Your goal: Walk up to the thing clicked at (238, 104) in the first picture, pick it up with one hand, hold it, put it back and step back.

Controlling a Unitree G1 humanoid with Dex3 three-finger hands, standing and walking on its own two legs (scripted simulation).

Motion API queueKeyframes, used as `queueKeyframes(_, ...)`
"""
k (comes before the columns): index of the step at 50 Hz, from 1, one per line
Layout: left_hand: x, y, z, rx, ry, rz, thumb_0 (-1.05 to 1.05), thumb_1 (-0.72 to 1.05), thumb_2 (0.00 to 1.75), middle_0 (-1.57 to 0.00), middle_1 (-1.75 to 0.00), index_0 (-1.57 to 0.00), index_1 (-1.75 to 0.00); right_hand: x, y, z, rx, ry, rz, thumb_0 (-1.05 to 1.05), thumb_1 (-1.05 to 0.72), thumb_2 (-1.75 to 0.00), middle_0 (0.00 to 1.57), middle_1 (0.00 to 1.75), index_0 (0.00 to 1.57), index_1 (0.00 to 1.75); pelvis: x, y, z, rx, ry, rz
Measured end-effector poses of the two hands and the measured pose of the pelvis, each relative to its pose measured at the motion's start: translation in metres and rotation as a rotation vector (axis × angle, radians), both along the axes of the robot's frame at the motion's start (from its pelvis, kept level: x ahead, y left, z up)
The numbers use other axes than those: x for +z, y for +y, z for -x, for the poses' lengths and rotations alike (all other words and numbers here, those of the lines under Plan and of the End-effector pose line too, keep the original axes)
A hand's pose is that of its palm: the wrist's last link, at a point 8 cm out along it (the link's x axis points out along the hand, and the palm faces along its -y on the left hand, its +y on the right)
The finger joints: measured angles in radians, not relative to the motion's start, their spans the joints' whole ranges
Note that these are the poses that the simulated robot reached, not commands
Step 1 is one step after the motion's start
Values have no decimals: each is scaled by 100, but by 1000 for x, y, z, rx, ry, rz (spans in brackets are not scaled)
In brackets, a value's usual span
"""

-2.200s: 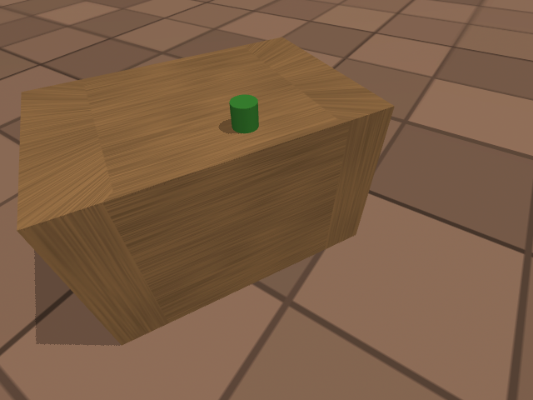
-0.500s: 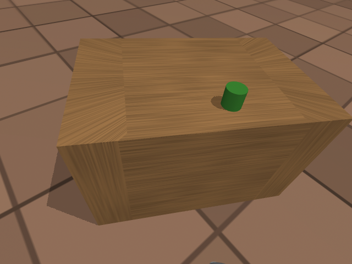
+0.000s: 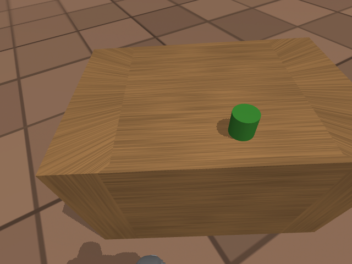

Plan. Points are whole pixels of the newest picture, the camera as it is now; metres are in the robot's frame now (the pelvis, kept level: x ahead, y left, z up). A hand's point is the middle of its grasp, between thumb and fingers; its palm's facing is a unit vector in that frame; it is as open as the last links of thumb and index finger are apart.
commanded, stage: walk up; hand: right
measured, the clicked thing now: (243, 122) +0.55 -0.16 -0.02
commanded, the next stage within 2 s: none
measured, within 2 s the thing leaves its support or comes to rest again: neither
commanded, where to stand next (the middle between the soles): +0.09 +0.01 m, yaw +5 degrees
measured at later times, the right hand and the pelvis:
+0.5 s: hand (294, 259) +0.20 -0.26 -0.15, palm faces -0.16 +0.91 -0.37, open 7.4 cm; pelvis +0.02 -0.03 -0.02, yaw +6 degrees
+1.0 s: hand out of the picture +0.08 -0.25 -0.16, palm faces -0.15 +0.92 -0.37, open 7.4 cm; pelvis -0.02 +0.00 -0.02, yaw +8 degrees
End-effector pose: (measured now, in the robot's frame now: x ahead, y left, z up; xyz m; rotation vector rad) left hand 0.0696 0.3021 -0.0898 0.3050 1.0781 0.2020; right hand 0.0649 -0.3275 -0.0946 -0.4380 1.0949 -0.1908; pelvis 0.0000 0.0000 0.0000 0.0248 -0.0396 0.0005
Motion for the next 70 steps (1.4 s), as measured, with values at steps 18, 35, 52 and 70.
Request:
queueKeyframes(18,-45,-15,2,123,105,6,1,90,90,-21,-30,-20,-30,-21,22,-108,114,-12,-37,1,-90,-90,20,30,20,30,-20,-18,-34,94,-14,43)
queueKeyframes(35,-4,-6,79,153,144,-178,1,90,90,-21,-30,-21,-30,-25,-3,-107,114,-56,-100,1,-90,-90,20,30,20,30,-15,-37,0,104,-11,23)
queueKeyframes(52,-29,33,101,151,164,-76,1,90,90,-20,-30,-20,-30,-21,31,-8,51,83,-64,1,-90,-90,20,30,20,30,-13,0,22,125,-14,20)
queueKeyframes(70,-32,12,46,131,97,10,1,90,90,-21,-30,-21,-30,-18,30,-19,34,87,-35,1,-90,-90,20,30,20,30,-7,7,6,114,-2,4)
